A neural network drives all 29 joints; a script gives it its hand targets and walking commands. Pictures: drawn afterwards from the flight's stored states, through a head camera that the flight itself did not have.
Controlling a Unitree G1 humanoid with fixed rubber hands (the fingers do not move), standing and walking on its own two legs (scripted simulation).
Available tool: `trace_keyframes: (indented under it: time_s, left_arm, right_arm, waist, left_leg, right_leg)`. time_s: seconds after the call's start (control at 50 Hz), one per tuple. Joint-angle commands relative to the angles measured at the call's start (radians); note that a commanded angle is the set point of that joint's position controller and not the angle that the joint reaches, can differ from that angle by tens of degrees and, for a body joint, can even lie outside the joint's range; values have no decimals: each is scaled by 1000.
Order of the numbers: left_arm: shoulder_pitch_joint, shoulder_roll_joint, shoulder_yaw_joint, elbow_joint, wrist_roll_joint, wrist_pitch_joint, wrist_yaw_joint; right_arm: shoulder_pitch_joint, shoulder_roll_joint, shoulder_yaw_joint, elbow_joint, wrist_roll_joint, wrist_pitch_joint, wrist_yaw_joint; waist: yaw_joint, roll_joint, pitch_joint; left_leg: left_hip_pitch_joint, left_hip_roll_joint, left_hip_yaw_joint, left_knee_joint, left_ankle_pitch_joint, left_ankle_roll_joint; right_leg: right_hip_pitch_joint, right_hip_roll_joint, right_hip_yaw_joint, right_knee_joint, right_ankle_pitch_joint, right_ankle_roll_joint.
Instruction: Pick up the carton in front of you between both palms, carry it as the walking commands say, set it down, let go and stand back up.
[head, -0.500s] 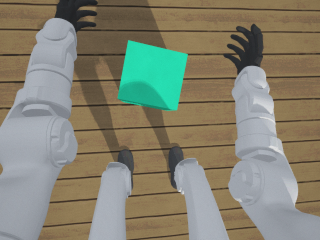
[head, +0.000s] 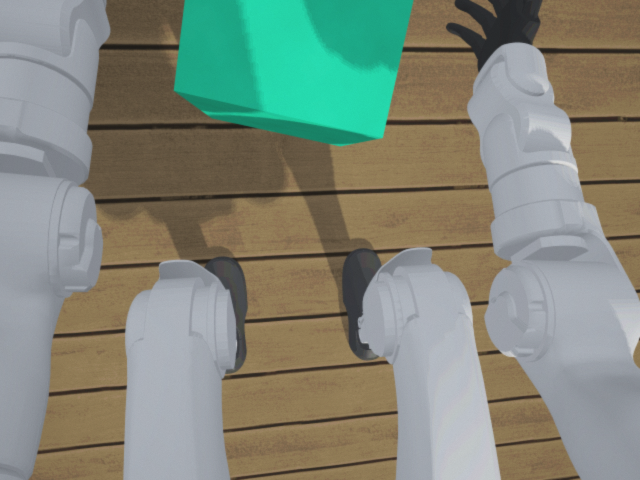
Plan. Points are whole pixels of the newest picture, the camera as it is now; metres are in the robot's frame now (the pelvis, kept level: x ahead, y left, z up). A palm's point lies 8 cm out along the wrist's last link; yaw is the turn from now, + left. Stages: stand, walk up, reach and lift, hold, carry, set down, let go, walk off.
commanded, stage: reach and lift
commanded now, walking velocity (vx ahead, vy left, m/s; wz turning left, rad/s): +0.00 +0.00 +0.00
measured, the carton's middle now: (293, 45) +0.55 +0.02 -0.30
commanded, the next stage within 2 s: none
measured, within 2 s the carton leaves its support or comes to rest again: leaves its support in 1.06 s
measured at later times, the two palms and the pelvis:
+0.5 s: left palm out of the picture +0.59 +0.18 -0.23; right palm (453, 51) +0.54 -0.16 -0.23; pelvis +0.00 +0.00 -0.06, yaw +0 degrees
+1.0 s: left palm out of the picture +0.58 +0.16 -0.23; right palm (443, 34) +0.55 -0.14 -0.22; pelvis +0.00 +0.01 -0.06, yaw -1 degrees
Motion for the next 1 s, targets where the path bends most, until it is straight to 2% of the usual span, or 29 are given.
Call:
trace_keyframes:
  time_s: [0.0,0.12,0.24,0.3,0.4,0.46,0.54,0.64,0.68,0.72,0.74,0.76,0.8,0.84,0.86,0.9,0.98]
  left_arm:
    - [-363,121,-7,-22,-17,-20,-4]
    - [-428,126,-37,56,-31,-52,-9]
    - [-513,148,-99,9,-81,-79,11]
    - [-544,135,-131,-36,-99,-81,18]
    - [-462,104,-116,-17,-88,-73,22]
    - [-399,72,-96,38,-68,-70,20]
    - [-379,53,-69,59,-44,-77,10]
    - [-432,13,-84,39,-41,-82,4]
    - [-468,-49,-104,29,-45,-78,-2]
    - [-499,-123,-106,19,-25,-72,-15]
    - [-498,-170,-99,31,-11,-65,-24]
    - [-548,-359,-140,11,-10,-58,-57]
    - [-575,-660,-141,24,28,-33,-138]
    - [-522,-852,-105,10,64,0,-210]
    - [-498,-911,-91,-5,75,12,-234]
    - [-465,-994,-69,-51,82,29,-262]
    - [-465,-1098,-97,-169,62,48,-275]
  right_arm:
    - [-291,-122,-5,-38,-1,-17,2]
    - [-374,-135,-14,71,-27,-53,21]
    - [-435,-178,21,69,29,-90,11]
    - [-434,-150,56,97,71,-92,12]
    - [-373,-150,47,89,56,-94,4]
    - [-336,-132,23,107,22,-97,5]
    - [-334,-105,0,110,-16,-99,14]
    - [-395,-43,25,91,-2,-97,22]
    - [-427,21,44,95,7,-94,28]
    - [-452,102,40,103,-16,-88,40]
    - [-451,126,20,114,-46,-84,45]
    - [-520,296,50,86,-56,-78,78]
    - [-636,574,66,67,-99,-41,164]
    - [-683,738,64,34,-129,2,243]
    - [-680,786,61,24,-142,18,269]
    - [-679,870,74,2,-133,41,306]
    - [-675,969,128,-33,-85,61,335]
  waist:
    - [-20,160,-1155]
    - [-24,125,-1006]
    - [-37,153,-1144]
    - [-27,175,-1130]
    - [-27,187,-1173]
    - [-32,159,-1085]
    - [-28,127,-978]
    - [-11,124,-964]
    - [-5,133,-956]
    - [-2,135,-935]
    - [-17,143,-918]
    - [-18,149,-913]
    - [2,160,-874]
    - [17,149,-835]
    - [11,142,-817]
    - [22,140,-836]
    - [34,122,-966]
  left_leg:
    - [674,5,37,-121,134,0]
    - [591,17,8,-35,132,4]
    - [714,18,2,51,276,1]
    - [728,13,5,69,315,1]
    - [793,6,13,89,404,-4]
    - [701,1,11,76,356,-5]
    - [580,-1,7,61,288,-2]
    - [565,-5,10,44,243,2]
    - [580,-10,14,39,224,0]
    - [587,-18,20,36,199,-3]
    - [581,-22,24,35,179,-7]
    - [586,-32,24,32,178,-2]
    - [559,-53,28,44,177,4]
    - [526,-69,37,55,177,21]
    - [514,-73,42,59,178,26]
    - [515,-76,52,62,213,32]
    - [541,-79,64,69,296,32]
  right_leg:
    - [540,11,-81,-100,179,26]
    - [510,4,-67,-3,186,26]
    - [550,10,-73,78,311,23]
    - [514,17,-77,94,337,20]
    - [513,31,-84,101,391,20]
    - [487,34,-81,96,363,22]
    - [476,33,-66,89,333,20]
    - [502,39,-62,77,304,22]
    - [509,47,-63,72,287,21]
    - [530,59,-67,70,267,20]
    - [537,65,-69,67,254,19]
    - [526,78,-72,68,250,16]
    - [500,96,-75,89,234,6]
    - [465,109,-80,104,215,-1]
    - [448,112,-86,105,208,-2]
    - [420,114,-91,113,229,-7]
    - [437,115,-102,130,308,-9]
